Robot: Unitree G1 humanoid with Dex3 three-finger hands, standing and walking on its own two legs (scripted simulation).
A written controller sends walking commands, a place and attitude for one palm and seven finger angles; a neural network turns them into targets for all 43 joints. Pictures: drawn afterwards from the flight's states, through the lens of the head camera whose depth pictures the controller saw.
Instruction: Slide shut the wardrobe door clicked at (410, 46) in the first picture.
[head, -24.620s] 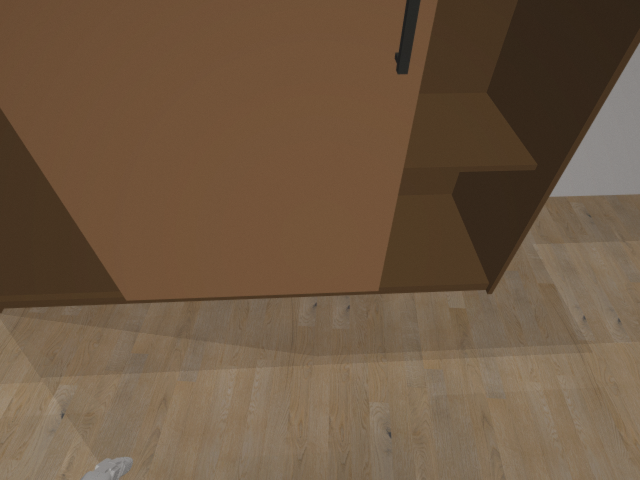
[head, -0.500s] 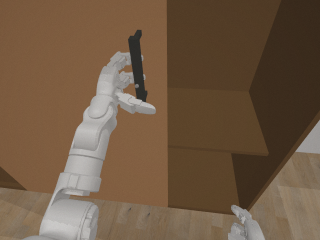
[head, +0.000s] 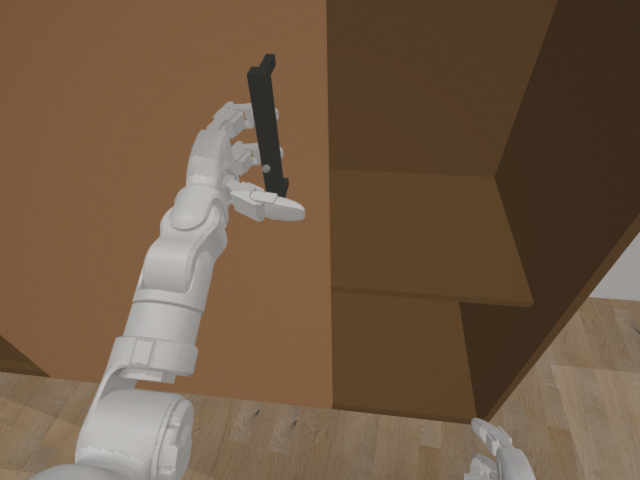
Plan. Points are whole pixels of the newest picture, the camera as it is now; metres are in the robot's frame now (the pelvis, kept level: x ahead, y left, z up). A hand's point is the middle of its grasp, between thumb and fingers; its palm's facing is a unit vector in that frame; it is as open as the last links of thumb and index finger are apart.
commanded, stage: grip the handle and tug to test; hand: left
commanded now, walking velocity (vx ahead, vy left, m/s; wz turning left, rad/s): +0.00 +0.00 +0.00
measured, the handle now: (273, 141) +0.45 +0.09 +0.22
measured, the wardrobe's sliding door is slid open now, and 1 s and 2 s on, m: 0.43 0.43 0.43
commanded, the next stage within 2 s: tug the door sideways, standing still in 1.32 s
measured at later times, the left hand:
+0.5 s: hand (269, 170) +0.40 +0.08 +0.22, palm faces -0.05 -1.00 -0.01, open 6.8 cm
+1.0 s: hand (283, 170) +0.40 +0.07 +0.22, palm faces -0.07 -1.00 +0.00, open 5.5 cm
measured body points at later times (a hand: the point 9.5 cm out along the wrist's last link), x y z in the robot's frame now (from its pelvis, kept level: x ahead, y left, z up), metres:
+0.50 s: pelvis +0.00 +0.00 +0.00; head -0.01 -0.02 +0.45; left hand +0.40 +0.14 +0.22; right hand +0.18 -0.21 -0.10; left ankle -0.07 +0.11 -0.74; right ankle +0.05 -0.13 -0.74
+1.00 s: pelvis +0.00 +0.00 +0.00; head -0.01 -0.02 +0.45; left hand +0.40 +0.12 +0.22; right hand +0.17 -0.21 -0.10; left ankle -0.07 +0.11 -0.74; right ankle +0.05 -0.13 -0.74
